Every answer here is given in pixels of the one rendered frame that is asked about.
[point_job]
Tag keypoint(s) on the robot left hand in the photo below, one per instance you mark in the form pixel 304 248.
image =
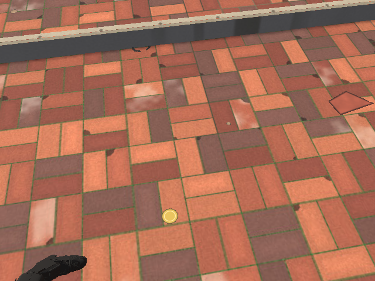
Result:
pixel 52 267

